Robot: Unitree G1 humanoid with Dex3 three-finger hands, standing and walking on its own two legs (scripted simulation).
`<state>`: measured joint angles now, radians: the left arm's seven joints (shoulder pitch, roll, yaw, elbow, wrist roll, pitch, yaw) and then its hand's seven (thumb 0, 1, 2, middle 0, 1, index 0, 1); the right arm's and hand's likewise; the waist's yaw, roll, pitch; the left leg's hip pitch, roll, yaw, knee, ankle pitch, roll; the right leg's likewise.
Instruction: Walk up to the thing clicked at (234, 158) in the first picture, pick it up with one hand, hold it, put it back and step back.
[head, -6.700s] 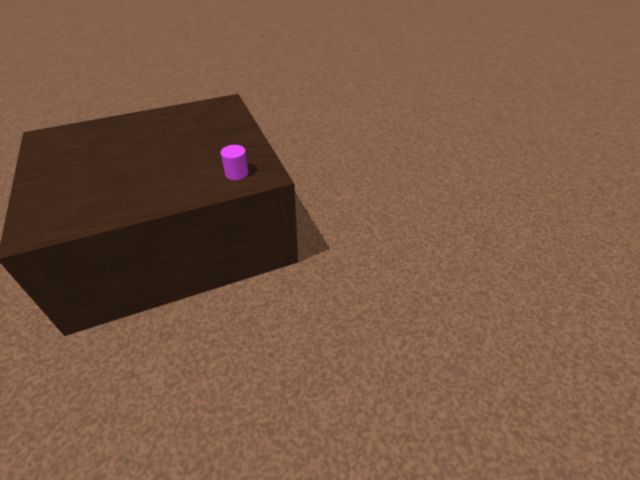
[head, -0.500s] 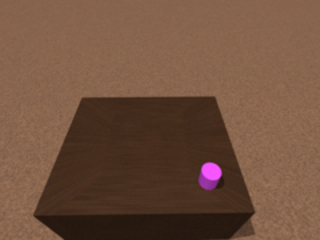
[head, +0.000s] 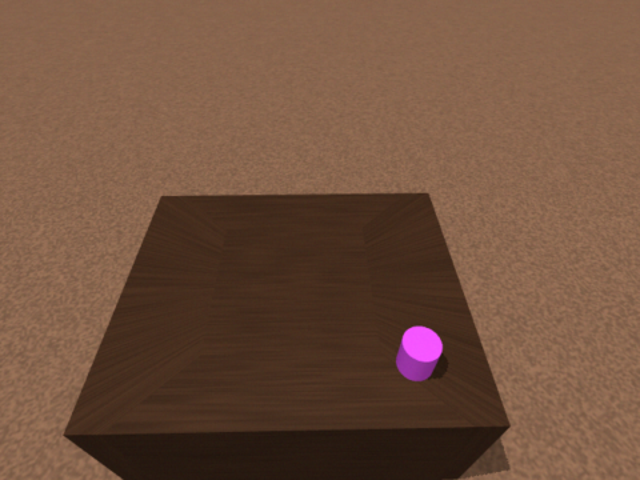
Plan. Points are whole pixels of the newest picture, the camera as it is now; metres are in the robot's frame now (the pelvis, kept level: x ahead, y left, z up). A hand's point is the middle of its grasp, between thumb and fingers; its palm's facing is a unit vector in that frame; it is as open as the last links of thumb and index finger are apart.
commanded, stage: stand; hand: right
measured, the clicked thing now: (418, 353) +0.47 -0.22 -0.32
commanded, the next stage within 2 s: go down in 0.14 s
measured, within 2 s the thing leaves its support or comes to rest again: neither
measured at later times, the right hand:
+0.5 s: hand out of the picture +0.15 -0.25 -0.15, palm faces +0.07 +0.95 -0.31, open 11.4 cm
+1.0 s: hand out of the picture +0.14 -0.27 -0.15, palm faces +0.08 +0.94 -0.33, open 17.4 cm
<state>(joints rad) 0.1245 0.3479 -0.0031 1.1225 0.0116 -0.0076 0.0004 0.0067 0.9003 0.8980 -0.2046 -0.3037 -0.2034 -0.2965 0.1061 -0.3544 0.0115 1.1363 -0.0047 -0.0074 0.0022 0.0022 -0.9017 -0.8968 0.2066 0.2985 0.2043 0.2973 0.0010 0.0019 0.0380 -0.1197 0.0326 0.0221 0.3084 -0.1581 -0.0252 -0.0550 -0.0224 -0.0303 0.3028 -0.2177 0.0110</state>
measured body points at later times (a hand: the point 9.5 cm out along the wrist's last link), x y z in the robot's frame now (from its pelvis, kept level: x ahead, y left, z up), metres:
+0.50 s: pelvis -0.02 +0.00 -0.02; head +0.03 +0.00 +0.43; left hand +0.16 +0.29 -0.11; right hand +0.14 -0.29 -0.13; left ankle +0.01 +0.13 -0.75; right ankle -0.03 -0.12 -0.75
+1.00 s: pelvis +0.00 -0.01 -0.04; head +0.03 -0.01 +0.41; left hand +0.16 +0.27 -0.11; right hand +0.14 -0.32 -0.12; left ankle +0.01 +0.13 -0.75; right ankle -0.03 -0.12 -0.75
